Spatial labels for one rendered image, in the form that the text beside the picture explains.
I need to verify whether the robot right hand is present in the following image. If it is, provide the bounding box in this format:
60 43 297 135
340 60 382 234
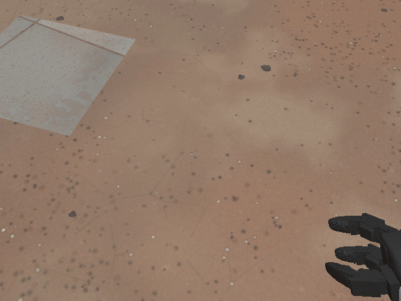
325 213 401 301

